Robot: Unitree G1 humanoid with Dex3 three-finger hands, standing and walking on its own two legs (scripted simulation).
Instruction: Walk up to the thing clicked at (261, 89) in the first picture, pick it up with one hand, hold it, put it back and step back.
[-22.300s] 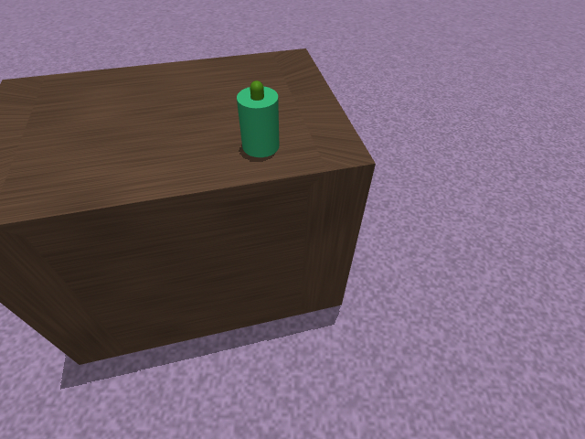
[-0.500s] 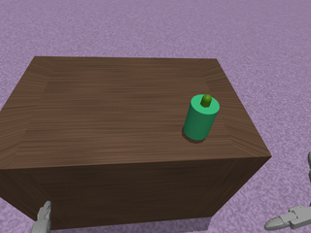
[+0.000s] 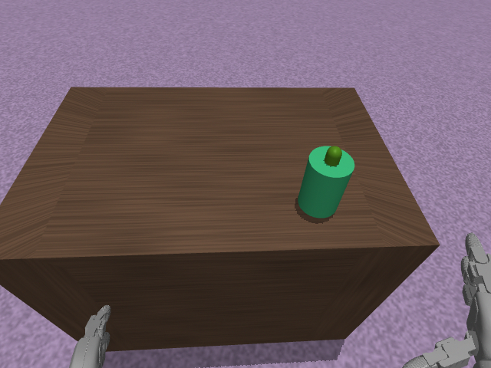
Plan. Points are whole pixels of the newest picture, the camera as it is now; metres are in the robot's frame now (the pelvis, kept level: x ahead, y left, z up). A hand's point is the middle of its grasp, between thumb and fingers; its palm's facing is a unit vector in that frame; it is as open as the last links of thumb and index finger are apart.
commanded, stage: home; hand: right
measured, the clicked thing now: (325, 177) +0.47 -0.18 +0.01
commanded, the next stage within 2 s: none
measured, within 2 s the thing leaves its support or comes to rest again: neither
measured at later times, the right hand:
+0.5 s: hand (343, 339) +0.19 -0.18 -0.10, palm faces +0.06 +0.98 -0.20, open 17.5 cm
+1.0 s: hand (384, 367) +0.15 -0.25 -0.13, palm faces -0.07 +0.93 -0.36, open 17.3 cm
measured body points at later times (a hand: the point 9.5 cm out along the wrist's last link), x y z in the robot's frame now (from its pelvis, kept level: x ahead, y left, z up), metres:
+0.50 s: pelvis +0.01 -0.01 +0.00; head +0.03 -0.01 +0.45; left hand +0.17 +0.23 -0.09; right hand +0.19 -0.23 -0.09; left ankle +0.01 +0.12 -0.74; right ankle +0.01 -0.14 -0.74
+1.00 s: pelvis +0.03 -0.01 +0.00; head +0.02 +0.00 +0.45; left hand +0.13 +0.28 -0.12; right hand +0.15 -0.29 -0.11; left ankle +0.01 +0.12 -0.74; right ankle +0.01 -0.14 -0.74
